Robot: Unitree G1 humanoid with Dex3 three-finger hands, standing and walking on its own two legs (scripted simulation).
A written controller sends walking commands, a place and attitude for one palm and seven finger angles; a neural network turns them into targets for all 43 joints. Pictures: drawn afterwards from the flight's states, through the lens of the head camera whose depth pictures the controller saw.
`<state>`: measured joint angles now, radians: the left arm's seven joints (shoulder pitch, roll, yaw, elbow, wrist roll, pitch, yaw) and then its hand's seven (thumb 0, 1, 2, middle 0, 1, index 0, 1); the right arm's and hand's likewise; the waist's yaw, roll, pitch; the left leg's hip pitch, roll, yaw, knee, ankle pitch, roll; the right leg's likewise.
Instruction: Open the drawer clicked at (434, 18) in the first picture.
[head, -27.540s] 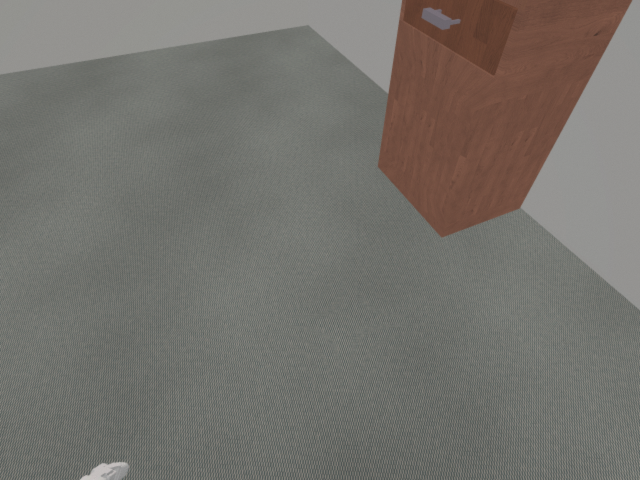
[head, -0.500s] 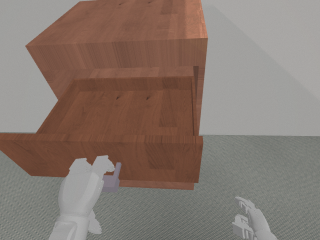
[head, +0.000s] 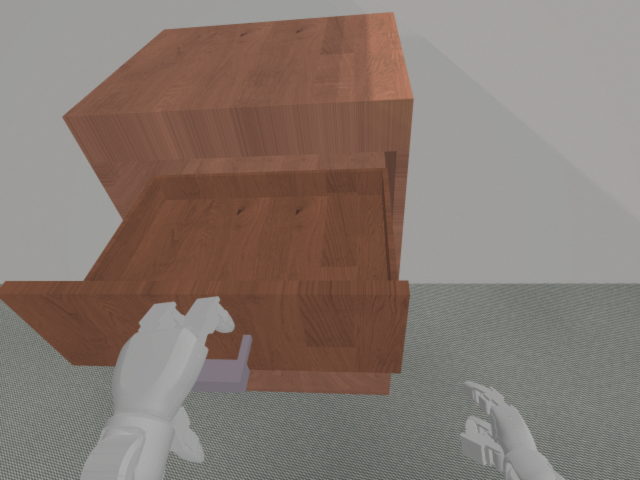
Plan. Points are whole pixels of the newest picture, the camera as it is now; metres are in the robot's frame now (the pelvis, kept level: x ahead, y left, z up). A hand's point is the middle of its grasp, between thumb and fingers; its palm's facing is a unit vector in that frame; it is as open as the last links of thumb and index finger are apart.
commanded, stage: lift the hand off the handle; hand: left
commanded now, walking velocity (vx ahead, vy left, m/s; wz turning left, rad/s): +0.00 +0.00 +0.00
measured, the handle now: (204, 358) +0.24 +0.19 +0.05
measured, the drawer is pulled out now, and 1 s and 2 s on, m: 0.28 0.28 0.28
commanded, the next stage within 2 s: draw the hand back to the body in 0.82 s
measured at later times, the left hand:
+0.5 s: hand (176, 334) +0.21 +0.17 +0.16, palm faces +0.22 -0.19 -0.96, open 13.8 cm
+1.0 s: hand (160, 310) +0.22 +0.18 +0.19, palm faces +0.22 -0.19 -0.96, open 13.8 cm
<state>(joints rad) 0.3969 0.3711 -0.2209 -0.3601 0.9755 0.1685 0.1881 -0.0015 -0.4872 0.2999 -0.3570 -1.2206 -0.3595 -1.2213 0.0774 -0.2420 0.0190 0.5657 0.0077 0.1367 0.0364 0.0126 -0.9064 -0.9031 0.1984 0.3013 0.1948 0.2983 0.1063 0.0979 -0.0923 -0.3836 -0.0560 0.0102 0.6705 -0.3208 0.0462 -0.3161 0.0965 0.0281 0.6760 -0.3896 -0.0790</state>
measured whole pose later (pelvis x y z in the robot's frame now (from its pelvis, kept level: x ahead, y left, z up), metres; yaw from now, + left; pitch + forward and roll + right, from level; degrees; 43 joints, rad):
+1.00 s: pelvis -0.02 +0.00 +0.01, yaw +0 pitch -3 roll +0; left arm 0.17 0.49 -0.11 -0.53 0.82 0.28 -0.05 0.00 -0.49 0.30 -0.32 -1.20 -0.32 -1.20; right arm 0.03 -0.26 0.07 0.58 0.05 0.18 0.07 0.01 -0.91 -0.90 0.20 0.30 0.19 0.30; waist 0.10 0.13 -0.03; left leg -0.23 -0.05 0.00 0.52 -0.23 0.04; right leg -0.17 0.10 0.03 0.52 -0.29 -0.08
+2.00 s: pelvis +0.01 +0.02 +0.02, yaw +2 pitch -2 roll -1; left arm 0.51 0.37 0.28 -0.65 -0.10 -0.11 0.09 0.00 0.04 0.53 -0.27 -0.85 -0.27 -0.85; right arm 0.21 -0.24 0.05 0.62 0.03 -0.08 -0.03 0.01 -0.90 -0.90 0.20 0.30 0.20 0.30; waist 0.04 0.05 0.00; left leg -0.20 -0.07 -0.02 0.50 -0.26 0.07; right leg -0.10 0.08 0.01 0.44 -0.31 -0.05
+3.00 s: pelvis -0.01 +0.01 +0.01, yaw +1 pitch +2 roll -1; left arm 0.64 0.46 0.42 -0.65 -0.08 -0.20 0.09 0.01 0.89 0.90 -0.21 -0.30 -0.22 -0.30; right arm 0.19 -0.26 -0.02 0.55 0.05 0.01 -0.04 0.01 -0.91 -0.90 0.20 0.30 0.20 0.30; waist -0.02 0.04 -0.01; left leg -0.35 -0.06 -0.02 0.55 -0.23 0.06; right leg -0.26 0.09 0.00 0.51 -0.29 -0.05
